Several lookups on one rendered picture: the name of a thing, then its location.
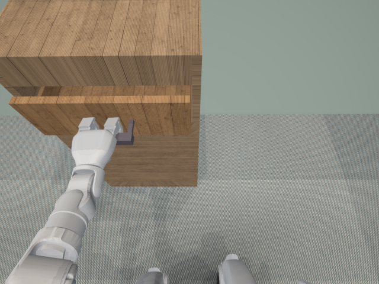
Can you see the handle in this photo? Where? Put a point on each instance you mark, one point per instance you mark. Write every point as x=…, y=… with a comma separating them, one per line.
x=126, y=139

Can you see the left robot thigh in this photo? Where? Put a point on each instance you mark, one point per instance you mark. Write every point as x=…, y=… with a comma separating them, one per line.
x=153, y=278

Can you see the drawer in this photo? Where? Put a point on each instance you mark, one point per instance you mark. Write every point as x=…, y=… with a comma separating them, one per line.
x=156, y=110

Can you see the cabinet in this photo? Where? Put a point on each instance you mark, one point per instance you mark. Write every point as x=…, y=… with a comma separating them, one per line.
x=111, y=43

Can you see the left robot hand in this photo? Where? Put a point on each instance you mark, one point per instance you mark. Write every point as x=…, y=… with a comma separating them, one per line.
x=94, y=146

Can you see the robot left forearm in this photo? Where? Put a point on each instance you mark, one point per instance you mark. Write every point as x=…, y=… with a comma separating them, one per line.
x=62, y=234

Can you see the robot right shin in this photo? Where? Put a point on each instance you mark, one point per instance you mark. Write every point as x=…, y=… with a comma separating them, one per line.
x=231, y=256

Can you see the left robot upper arm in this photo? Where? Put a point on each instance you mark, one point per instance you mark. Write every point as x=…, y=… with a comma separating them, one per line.
x=45, y=270

